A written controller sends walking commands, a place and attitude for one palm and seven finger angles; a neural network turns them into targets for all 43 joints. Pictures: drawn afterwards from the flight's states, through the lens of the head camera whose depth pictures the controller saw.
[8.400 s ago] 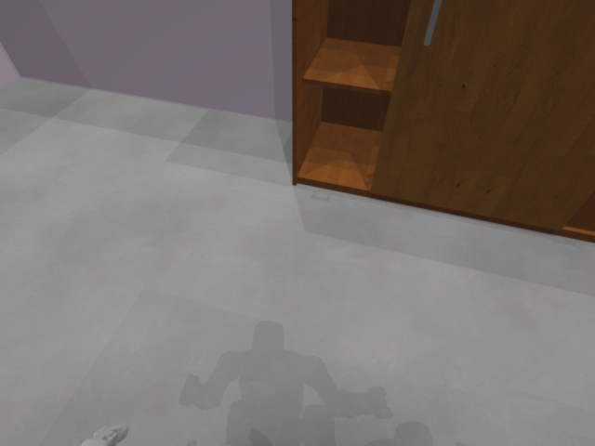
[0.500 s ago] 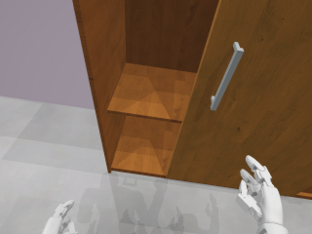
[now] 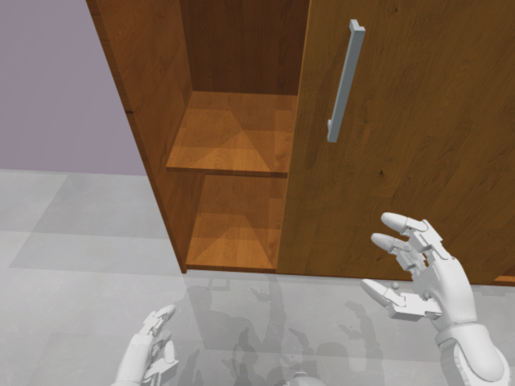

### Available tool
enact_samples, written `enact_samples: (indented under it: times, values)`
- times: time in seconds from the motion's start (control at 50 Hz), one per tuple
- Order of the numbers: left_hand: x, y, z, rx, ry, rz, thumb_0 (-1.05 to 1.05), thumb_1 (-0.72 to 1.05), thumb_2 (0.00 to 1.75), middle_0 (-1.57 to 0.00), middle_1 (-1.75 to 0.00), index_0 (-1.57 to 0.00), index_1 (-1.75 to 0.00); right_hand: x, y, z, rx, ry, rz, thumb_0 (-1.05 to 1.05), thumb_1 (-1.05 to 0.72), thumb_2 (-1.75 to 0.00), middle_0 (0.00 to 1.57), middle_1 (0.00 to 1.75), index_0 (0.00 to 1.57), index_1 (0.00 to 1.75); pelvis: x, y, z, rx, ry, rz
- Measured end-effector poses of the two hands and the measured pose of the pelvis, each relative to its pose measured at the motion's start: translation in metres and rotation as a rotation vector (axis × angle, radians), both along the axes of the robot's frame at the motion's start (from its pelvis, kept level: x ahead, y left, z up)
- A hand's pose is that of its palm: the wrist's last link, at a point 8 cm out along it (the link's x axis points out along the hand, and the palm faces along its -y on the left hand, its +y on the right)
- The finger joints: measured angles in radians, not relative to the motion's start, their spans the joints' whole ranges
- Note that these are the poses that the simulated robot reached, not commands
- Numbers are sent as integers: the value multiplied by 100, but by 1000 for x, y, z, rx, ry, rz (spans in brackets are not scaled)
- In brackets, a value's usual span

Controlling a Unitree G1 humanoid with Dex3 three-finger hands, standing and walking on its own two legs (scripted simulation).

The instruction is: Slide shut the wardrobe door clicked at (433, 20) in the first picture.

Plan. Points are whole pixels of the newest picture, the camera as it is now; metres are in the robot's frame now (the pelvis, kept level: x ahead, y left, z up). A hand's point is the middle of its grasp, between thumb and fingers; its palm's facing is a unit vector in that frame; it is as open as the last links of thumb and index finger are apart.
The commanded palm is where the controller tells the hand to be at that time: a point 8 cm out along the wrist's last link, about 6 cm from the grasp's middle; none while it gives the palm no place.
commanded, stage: raise the hand with hooked fingers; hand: right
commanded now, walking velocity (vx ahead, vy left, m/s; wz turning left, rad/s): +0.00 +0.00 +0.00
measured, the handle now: (342, 86) +0.62 -0.13 +0.17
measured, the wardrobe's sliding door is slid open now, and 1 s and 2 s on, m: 0.37 0.37 0.37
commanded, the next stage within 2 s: move the hooked fingers beside the handle in 1.36 s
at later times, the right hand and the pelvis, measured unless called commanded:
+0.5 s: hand (477, 252) +0.27 -0.26 +0.14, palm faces +0.06 +1.00 -0.05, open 13.4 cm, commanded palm +0.24 -0.31 +0.15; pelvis +0.02 -0.02 +0.03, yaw +0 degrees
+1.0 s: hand out of the picture +0.30 -0.29 +0.19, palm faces +0.06 +1.00 -0.05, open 14.0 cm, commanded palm +0.26 -0.33 +0.19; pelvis +0.02 -0.01 +0.05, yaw +0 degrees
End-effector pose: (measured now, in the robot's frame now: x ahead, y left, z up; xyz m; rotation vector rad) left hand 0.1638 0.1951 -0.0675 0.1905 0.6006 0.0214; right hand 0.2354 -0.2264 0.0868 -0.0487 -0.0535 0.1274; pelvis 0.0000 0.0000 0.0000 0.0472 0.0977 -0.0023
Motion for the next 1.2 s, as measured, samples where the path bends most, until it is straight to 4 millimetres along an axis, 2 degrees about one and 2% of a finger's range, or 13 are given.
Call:
enact_samples:
  times: [0.08,0.2,0.26,0.34,0.42,0.5,0.6,0.74,0.92,0.98,1.1,1.2]
  values:
    - [-22,8,7,2,33,80,1,89,90,-21,-30,-20,-30,7,-13,-8,52,149,-57,1,-14,-57,26,79,26,79,6,-6,11,-11,-10,29]
    - [-28,27,17,76,45,83,1,90,90,-21,-30,-20,-30,-5,-51,16,3,26,-239,0,0,-51,27,88,27,88,10,-14,16,-9,-23,28]
    - [-21,32,19,109,39,57,1,90,90,-20,-30,-20,-30,-7,-60,27,-23,-29,-226,0,7,-48,27,92,27,93,9,-18,16,-1,-29,13]
    - [-7,30,27,122,0,54,1,90,90,-20,-30,-20,-30,0,-63,32,-12,-12,-155,0,16,-44,28,98,28,99,10,-22,20,2,-41,5]
    - [9,21,40,108,-63,53,1,90,90,-20,-30,-20,-30,8,-70,38,-3,24,-137,0,26,-40,29,104,29,105,13,-24,26,-2,-58,7]
    - [23,9,51,86,-109,27,1,90,90,-20,-30,-20,-30,13,-87,54,6,-7,-187,-1,35,-36,30,110,30,111,16,-24,30,-6,-77,8]
    - [35,-3,56,65,-123,-18,1,90,90,-20,-30,-20,-30,17,-103,75,1,-40,-213,-1,44,-33,30,116,30,116,17,-24,34,-6,-94,2]
    - [37,-6,55,55,-100,-24,1,90,90,-20,-30,-20,-30,22,-111,85,-3,9,-182,-1,49,-30,30,119,30,119,18,-22,39,-9,-107,2]
    - [29,7,54,68,-65,-2,1,90,90,-20,-30,-20,-30,30,-125,113,-12,-39,-216,-1,50,-30,31,120,30,120,19,-15,44,-13,-123,-1]
    - [26,14,53,66,-59,10,1,90,90,-20,-30,-20,-30,35,-122,112,-2,-18,-192,-1,50,-30,30,120,30,120,19,-12,45,-16,-119,1]
    - [22,26,52,61,-61,33,1,90,90,-20,-30,-20,-30,39,-104,97,4,46,-153,-1,50,-30,30,120,30,120,21,-8,45,-20,-113,12]
    - [22,31,53,61,-66,38,1,90,90,-20,-30,-20,-30,36,-98,102,3,-7,-187,-1,50,-30,31,120,30,120,23,-3,46,-24,-117,14]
